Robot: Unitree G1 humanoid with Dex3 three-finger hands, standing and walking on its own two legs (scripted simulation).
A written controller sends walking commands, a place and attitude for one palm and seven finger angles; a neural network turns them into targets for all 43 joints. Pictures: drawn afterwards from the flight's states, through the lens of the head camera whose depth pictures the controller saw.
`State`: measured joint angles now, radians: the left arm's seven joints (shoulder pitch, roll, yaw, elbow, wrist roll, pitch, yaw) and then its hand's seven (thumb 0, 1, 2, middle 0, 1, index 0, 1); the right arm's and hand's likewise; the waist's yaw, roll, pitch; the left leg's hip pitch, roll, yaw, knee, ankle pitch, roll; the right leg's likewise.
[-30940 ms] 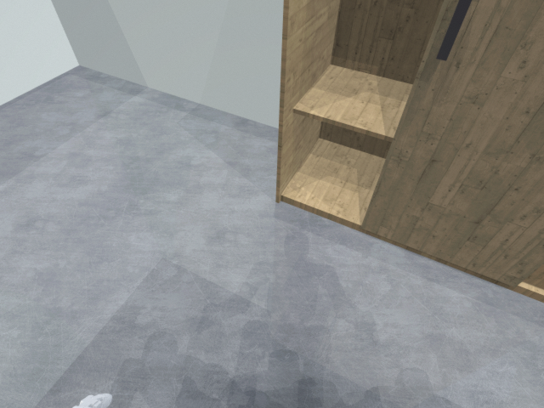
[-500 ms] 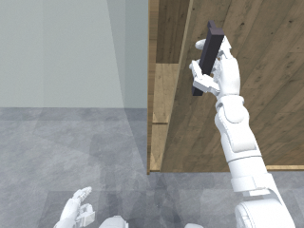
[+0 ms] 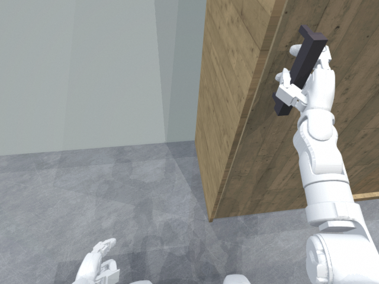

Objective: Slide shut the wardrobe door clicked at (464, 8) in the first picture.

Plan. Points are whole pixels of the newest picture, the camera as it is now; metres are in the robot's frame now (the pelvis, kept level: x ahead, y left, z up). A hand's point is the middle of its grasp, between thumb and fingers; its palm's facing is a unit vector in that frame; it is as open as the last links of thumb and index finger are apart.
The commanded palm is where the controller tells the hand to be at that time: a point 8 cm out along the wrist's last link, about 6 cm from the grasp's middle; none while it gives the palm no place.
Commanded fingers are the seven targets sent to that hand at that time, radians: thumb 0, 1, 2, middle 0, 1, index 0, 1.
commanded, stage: step sideways, sliding the door along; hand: right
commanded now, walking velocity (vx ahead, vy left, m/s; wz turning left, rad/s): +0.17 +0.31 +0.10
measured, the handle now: (292, 73) +0.47 -0.21 +0.20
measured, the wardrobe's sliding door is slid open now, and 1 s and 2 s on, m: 0.00 0.00 0.00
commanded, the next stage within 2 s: stop walking and hold the door there in 0.56 s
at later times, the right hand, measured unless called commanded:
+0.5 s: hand (278, 84) +0.43 -0.18 +0.20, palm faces +0.57 +0.82 -0.03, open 7.5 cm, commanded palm +0.38 -0.12 +0.20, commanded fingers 0.00 -0.90 -0.90 0.45 1.40 0.45 1.40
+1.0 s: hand (282, 85) +0.43 -0.19 +0.19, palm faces +0.58 +0.79 -0.20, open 7.4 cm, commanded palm +0.38 -0.18 +0.19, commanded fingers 0.00 -0.90 -0.90 0.45 1.40 0.45 1.40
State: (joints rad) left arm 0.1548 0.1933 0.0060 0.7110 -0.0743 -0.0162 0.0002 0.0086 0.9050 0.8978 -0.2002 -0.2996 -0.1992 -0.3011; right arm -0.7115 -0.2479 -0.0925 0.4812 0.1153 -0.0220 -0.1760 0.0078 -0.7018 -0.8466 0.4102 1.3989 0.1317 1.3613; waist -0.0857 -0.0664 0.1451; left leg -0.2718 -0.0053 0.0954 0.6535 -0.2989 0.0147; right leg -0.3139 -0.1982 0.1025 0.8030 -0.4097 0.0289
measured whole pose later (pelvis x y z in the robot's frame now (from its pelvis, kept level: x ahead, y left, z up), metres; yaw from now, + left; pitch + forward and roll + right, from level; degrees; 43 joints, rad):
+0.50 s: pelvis +0.09 +0.11 +0.00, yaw -1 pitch -3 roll +2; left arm 0.09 0.23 0.05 0.65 -0.06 -0.08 0.00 0.01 0.91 0.90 -0.20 -0.30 -0.20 -0.30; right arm -0.35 -0.29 -0.32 -0.05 0.09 0.02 -0.25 0.00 -0.68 -0.84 0.39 1.40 0.02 1.29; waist -0.12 -0.01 0.20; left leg -0.33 0.04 0.05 0.75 -0.32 -0.02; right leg -0.21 -0.11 -0.02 0.66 -0.37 0.05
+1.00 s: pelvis +0.19 +0.10 +0.02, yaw +1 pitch +1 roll +2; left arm 0.14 0.21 0.00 0.58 -0.02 -0.10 0.03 0.01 0.90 0.90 -0.20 -0.30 -0.20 -0.30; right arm 0.18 -0.29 -0.40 -0.31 0.09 -0.09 -0.19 -0.07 -0.58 -0.80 0.44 1.40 0.13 1.34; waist -0.07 -0.03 0.03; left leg -0.22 -0.01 0.07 0.50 -0.22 0.00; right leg -0.12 -0.16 -0.15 0.63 -0.35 0.05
